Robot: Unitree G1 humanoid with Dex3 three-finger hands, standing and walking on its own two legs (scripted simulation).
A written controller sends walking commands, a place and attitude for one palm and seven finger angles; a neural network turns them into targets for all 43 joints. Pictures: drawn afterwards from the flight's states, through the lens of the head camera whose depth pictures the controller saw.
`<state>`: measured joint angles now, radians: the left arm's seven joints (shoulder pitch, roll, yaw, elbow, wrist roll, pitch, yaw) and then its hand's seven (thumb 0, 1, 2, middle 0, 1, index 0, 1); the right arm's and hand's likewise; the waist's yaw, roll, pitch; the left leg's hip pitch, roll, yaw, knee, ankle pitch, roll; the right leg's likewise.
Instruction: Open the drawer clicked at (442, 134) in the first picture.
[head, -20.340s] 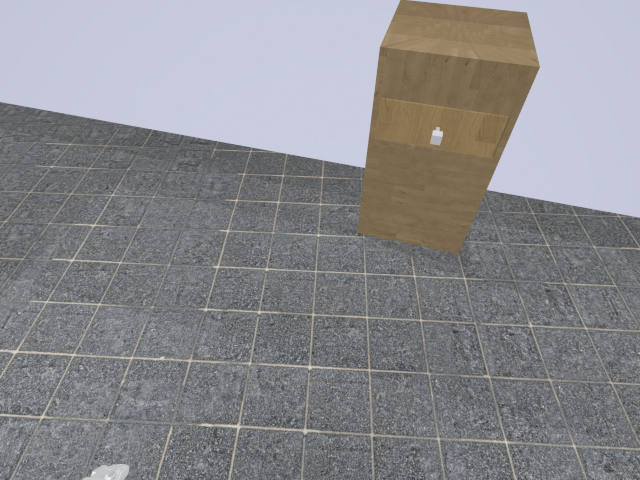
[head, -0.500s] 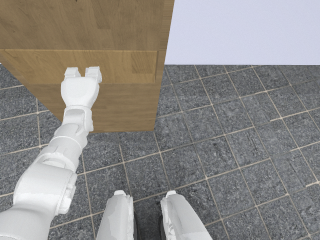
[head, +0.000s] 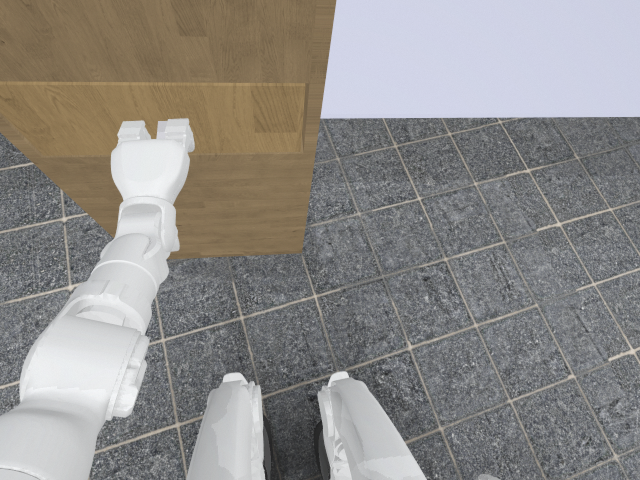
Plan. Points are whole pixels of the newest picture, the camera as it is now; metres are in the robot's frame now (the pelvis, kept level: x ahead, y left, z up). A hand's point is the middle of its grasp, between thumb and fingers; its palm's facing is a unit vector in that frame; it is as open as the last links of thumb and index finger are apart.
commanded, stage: lower the fingers behind the handle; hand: left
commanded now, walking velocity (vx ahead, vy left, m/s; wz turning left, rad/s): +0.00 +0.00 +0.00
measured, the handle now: (161, 145) +0.56 +0.17 -0.04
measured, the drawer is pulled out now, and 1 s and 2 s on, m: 0.00 0.00 0.08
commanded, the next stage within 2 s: close the thumb around the handle in 0.06 s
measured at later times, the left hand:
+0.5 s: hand (164, 186) +0.51 +0.17 -0.06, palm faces -0.03 -0.03 -1.00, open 10.7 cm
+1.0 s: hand (164, 186) +0.51 +0.17 -0.06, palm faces -0.03 -0.02 -1.00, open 6.1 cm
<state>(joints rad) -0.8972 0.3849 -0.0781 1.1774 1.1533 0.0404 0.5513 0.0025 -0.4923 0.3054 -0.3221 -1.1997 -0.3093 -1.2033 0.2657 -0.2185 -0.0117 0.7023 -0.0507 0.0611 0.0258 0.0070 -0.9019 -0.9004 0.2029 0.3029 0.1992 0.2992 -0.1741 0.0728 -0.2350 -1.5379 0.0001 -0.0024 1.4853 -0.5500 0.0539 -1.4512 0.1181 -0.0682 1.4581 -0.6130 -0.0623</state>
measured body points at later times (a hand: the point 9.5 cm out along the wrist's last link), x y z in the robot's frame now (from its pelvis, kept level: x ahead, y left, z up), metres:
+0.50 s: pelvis +0.00 +0.01 +0.00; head +0.17 +0.02 +0.42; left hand +0.50 +0.17 +0.00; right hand +0.03 -0.26 -0.13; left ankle +0.05 +0.09 -0.56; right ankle +0.02 -0.09 -0.56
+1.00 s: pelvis +0.00 +0.00 +0.00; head +0.18 +0.02 +0.42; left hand +0.50 +0.17 +0.00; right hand +0.02 -0.26 -0.13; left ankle +0.05 +0.09 -0.56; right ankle +0.02 -0.09 -0.56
